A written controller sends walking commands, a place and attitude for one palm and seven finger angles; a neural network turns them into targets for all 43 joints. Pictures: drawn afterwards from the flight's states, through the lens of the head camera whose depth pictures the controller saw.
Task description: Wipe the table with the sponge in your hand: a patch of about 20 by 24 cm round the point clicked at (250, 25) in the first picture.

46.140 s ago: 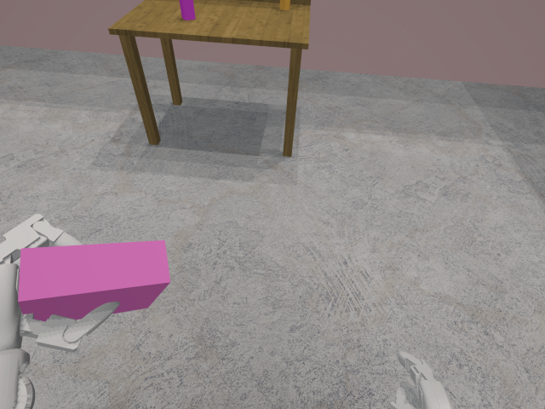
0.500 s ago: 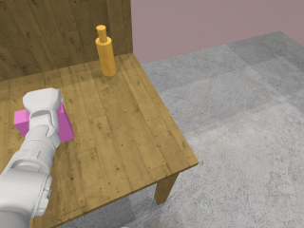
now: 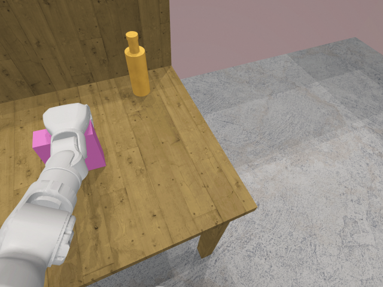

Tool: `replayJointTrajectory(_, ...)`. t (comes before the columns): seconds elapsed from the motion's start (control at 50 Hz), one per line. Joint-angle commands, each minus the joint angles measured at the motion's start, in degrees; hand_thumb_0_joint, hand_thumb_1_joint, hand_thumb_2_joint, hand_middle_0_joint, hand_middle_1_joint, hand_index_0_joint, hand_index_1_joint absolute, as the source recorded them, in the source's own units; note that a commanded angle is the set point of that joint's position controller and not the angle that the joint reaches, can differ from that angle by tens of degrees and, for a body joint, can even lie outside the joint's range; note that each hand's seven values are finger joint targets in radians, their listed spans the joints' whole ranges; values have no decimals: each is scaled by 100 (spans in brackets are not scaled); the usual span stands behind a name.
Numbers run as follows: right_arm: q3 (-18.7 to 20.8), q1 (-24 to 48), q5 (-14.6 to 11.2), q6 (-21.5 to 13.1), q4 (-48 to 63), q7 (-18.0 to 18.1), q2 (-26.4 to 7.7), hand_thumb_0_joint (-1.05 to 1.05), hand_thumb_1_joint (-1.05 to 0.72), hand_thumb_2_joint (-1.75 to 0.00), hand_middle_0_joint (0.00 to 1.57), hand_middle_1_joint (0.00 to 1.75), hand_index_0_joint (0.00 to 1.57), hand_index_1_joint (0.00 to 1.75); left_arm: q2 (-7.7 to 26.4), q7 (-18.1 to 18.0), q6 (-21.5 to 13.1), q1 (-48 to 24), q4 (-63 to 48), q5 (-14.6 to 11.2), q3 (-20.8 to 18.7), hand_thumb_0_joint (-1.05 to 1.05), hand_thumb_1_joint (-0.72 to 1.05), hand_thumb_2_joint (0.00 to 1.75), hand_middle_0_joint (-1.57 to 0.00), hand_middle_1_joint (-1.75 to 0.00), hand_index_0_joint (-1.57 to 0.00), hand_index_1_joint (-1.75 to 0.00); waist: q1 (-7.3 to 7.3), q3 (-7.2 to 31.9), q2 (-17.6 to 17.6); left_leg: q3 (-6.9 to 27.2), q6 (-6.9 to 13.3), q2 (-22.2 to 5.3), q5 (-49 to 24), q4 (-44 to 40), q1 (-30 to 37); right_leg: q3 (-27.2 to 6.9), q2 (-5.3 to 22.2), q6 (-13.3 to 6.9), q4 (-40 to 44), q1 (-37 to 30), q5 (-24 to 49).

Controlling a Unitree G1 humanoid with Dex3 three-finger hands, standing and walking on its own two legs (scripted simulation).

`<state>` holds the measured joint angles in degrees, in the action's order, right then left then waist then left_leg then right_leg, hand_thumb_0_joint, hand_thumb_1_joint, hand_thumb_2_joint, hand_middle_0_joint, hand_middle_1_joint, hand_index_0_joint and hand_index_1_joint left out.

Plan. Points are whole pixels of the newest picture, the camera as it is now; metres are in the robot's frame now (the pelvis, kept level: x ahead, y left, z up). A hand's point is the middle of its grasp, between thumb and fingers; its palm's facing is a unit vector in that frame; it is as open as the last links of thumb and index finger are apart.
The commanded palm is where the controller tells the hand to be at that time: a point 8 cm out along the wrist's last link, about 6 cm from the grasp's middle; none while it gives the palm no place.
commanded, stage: slide across to the middle lane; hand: left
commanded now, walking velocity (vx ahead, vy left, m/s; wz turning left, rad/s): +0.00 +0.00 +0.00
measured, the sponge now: (75, 155) +0.42 +0.29 -0.03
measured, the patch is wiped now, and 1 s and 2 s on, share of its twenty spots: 0.25 0.40 0.65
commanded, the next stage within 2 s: wipe back along the middle lane in 0.38 s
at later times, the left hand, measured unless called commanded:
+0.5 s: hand (99, 132) +0.45 +0.23 +0.03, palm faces -0.13 +0.01 -0.99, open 9.1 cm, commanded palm +0.44 +0.20 +0.07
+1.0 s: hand (106, 142) +0.43 +0.20 +0.03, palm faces -0.09 +0.00 -1.00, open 9.2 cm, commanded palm +0.39 +0.18 +0.06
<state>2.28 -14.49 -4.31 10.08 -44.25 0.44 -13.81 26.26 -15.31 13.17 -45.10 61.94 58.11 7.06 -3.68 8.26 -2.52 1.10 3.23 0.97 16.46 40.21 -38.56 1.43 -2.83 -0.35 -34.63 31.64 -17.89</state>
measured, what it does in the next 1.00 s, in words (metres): stands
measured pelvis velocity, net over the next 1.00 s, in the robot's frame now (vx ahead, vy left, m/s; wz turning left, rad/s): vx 0.01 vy -0.02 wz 0.00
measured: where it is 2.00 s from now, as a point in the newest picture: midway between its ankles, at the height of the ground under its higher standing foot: outside the picture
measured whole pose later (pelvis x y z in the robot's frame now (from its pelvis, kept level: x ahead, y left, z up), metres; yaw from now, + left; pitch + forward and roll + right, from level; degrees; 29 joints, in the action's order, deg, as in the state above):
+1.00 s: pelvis +0.01 -0.02 +0.01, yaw +0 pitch +12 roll -2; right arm 1.5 -9.5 -4.3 13.1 -42.7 -0.4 -13.4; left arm 15.7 -19.3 22.4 -40.8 59.5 57.1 12.0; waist -2.1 9.3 -2.4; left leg 0.6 2.1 0.4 15.8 36.2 -32.6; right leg 0.7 -3.3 -1.6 -32.1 26.7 -17.7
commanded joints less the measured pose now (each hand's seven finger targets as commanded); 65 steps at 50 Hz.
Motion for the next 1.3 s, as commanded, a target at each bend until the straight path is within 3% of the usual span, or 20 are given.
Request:
replayJointTrajectory(0.0,274,-29,52,-164,409,43,-957,0,-90,-90,20,30,20,30,414,-246,185,-2525,-660,160,73,0,10,130,-120,-160,-120,-160,-260,1648,-189,555,-182,-369,-1403,-532,2465,110,-48,-305,406,460,931)
replayJointTrajectory(0.04,248,39,65,-146,403,30,-971,0,-90,-90,20,30,20,30,533,-304,326,-2631,-643,209,-62,0,10,130,-120,-160,-120,-160,-197,1711,-328,583,-248,-364,-1474,-573,2479,128,-45,-338,354,416,940)
replayJointTrajectory(0.08,242,58,83,-144,411,17,-937,0,-90,-90,20,30,20,30,381,-363,434,-2784,-577,198,55,0,10,130,-120,-160,-120,-160,-240,1772,-273,507,-215,-353,-1480,-532,2471,114,-42,-315,372,385,987)
replayJointTrajectory(0.14,218,104,116,-116,418,3,-950,0,-90,-90,20,30,20,30,596,-434,576,-2521,-362,137,-255,0,10,130,-120,-160,-120,-160,-95,1968,-166,420,-207,-317,-1669,-517,2328,80,-29,-323,377,15,1223)
replayJointTrajectory(0.22,182,113,109,-75,485,-3,-938,0,-90,-90,20,30,20,30,606,-434,715,-2503,-250,189,-163,0,10,130,-120,-160,-120,-160,-153,2001,198,233,-86,-254,-1643,-462,2003,-25,22,-248,458,-427,1630)
replayJointTrajectory(0.28,174,105,94,-80,477,12,-943,0,-90,-90,20,30,20,30,640,-407,735,-2698,-262,184,-116,0,10,130,-120,-160,-120,-160,-232,1889,143,173,-48,-234,-1545,-460,1877,-71,57,-225,489,-512,1755)
replayJointTrajectory(0.4,223,72,100,-80,447,-3,-890,0,-90,-90,20,30,20,30,184,-275,618,-2559,-437,155,188,0,10,130,-120,-160,-120,-160,-275,1998,-52,131,-47,-237,-1841,-367,2097,-102,61,-234,487,-534,2117)
replayJointTrajectory(0.44,245,121,81,-91,450,-7,-858,0,-90,-90,20,30,20,30,-15,-252,543,-2547,-608,8,209,0,10,130,-120,-160,-120,-160,-278,2045,-47,142,-52,-240,-1934,-369,2135,-103,67,-236,471,-602,2239)
replayJointTrajectory(0.48,228,102,79,-73,431,7,-879,0,-90,-90,20,30,20,30,92,-253,544,-2362,-509,-17,169,0,10,130,-120,-160,-120,-160,-232,1986,-18,113,-48,-225,-1844,-403,2065,-114,69,-234,507,-686,2238)
replayJointTrajectory(0.54,226,215,63,-44,470,-12,-859,0,-90,-90,20,30,20,30,-69,-273,577,-1837,-445,-38,123,0,10,130,-120,-160,-120,-160,-94,1919,126,101,-56,-199,-1915,-456,1941,-106,74,-257,479,-848,2379)
replayJointTrajectory(0.58,201,217,74,-5,468,-13,-903,0,-90,-90,20,30,20,30,127,-311,638,-1702,-336,19,46,0,10,130,-120,-160,-120,-160,-83,1728,279,63,-46,-182,-1762,-490,1780,-124,80,-249,517,-885,2355)
replayJointTrajectory(0.64,219,354,65,1,552,-44,-862,0,-90,-90,20,30,20,30,-102,-374,679,-1520,-563,-16,92,0,10,130,-120,-160,-120,-160,14,1810,216,26,-46,-167,-1902,-505,1816,-132,101,-265,468,-1037,2566)
replayJointTrajectory(0.72,180,446,38,54,588,-31,-873,0,-90,-90,20,30,20,30,-196,-367,841,-1235,-396,8,237,0,10,130,-120,-160,-120,-160,-23,1492,512,-9,-38,-151,-1575,-577,1653,-159,111,-236,584,-1008,2364)
replayJointTrajectory(0.8,148,539,18,94,613,-9,-861,0,-90,-90,20,30,20,30,-270,-339,955,-1170,-274,9,316,0,10,130,-120,-160,-120,-160,-24,1275,505,1,-39,-153,-1368,-640,1623,-134,122,-242,620,-861,2029)
replayJointTrajectory(0.9,162,646,32,135,734,-26,-779,0,-90,-90,20,30,20,30,-621,-319,925,-889,-572,-21,481,0,10,130,-120,-160,-120,-160,118,1610,197,13,-71,-160,-1600,-614,1934,-99,98,-297,553,-887,2051)
replayJointTrajectory(0.94,190,696,25,154,759,-29,-749,0,-90,-90,20,30,20,30,-847,-310,918,-904,-687,-98,557,0,10,130,-120,-160,-120,-160,76,1640,367,50,-72,-189,-1648,-620,2016,-57,88,-288,540,-892,2045)
replayJointTrajectory(0.96,174,707,30,169,777,-20,-780,0,-90,-90,20,30,20,30,-721,-320,932,-822,-692,-90,499,0,10,130,-120,-160,-120,-160,111,1548,453,57,-65,-181,-1584,-611,1969,-69,82,-291,563,-891,2017)
replayJointTrajectory(1.18,152,1190,-17,254,952,-59,-718,0,-90,-90,20,30,20,30,-1268,-403,1312,-81,-1258,-179,821,0,10,130,-120,-160,-120,-160,293,1235,598,114,-115,-176,-1581,-785,2123,-4,76,-357,635,-961,1850)
replayJointTrajectory(1.24,161,1318,-37,258,984,-84,-678,0,-90,-90,20,30,20,30,-1557,-383,1404,-107,-1469,-177,1044,0,10,130,-120,-160,-120,-160,279,1221,465,170,-136,-195,-1620,-804,2261,53,60,-391,593,-874,1727)
replayJointTrajectory(1.28,142,1361,-23,268,1002,-90,-689,0,-90,-90,20,30,20,30,-1498,-374,1461,73,-1499,-166,1020,0,10,130,-120,-160,-120,-160,339,1185,437,164,-137,-186,-1580,-803,2297,34,49,-416,614,-871,1669)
